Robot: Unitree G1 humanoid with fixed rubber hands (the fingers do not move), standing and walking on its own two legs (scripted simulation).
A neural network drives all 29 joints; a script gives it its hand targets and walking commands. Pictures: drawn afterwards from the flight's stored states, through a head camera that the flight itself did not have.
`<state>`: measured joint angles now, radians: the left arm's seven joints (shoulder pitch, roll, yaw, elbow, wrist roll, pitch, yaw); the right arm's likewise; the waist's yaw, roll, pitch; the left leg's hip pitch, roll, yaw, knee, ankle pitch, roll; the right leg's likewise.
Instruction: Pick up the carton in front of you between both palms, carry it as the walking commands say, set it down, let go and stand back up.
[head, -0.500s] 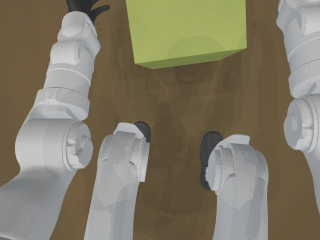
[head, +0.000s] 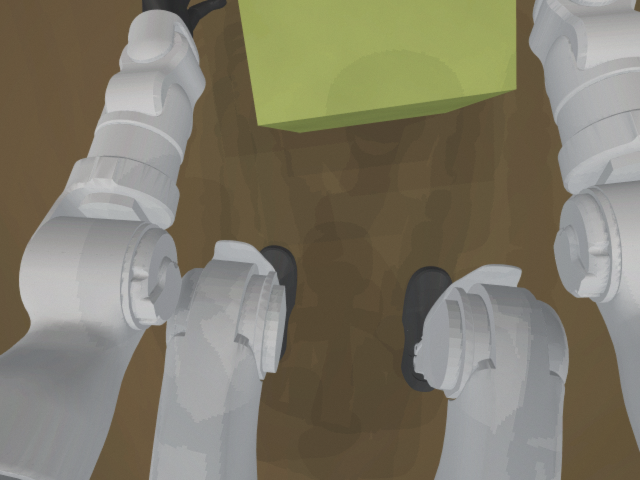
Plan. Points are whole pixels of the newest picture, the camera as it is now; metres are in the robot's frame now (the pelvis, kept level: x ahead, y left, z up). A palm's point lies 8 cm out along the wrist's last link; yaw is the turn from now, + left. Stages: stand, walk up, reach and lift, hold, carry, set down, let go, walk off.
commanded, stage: reach and lift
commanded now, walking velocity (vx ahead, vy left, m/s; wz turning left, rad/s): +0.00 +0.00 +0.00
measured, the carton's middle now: (366, 20) +0.55 +0.00 -0.24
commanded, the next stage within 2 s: none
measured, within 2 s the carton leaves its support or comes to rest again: leaves its support in 0.46 s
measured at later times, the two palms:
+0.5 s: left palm out of the picture +0.54 +0.16 -0.16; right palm out of the picture +0.57 -0.14 -0.17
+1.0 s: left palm out of the picture +0.49 +0.15 +0.03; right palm out of the picture +0.51 -0.15 +0.03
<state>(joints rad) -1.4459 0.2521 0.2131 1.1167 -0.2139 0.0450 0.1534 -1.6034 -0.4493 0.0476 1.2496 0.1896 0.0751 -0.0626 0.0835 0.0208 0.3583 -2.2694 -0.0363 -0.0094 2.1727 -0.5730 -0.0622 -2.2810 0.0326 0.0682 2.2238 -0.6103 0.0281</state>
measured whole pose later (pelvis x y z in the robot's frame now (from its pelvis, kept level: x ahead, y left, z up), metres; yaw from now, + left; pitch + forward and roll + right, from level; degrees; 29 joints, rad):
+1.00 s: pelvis -0.01 +0.00 +0.10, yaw -3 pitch +44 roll +1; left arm -1.12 -0.02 0.60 0.69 0.23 0.37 0.07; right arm -1.25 -0.09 -0.44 0.89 -0.26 0.36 -0.02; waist 0.05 -0.01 -0.11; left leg -2.10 -0.10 -0.08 1.81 -0.48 -0.09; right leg -2.11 0.12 0.09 1.84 -0.49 0.06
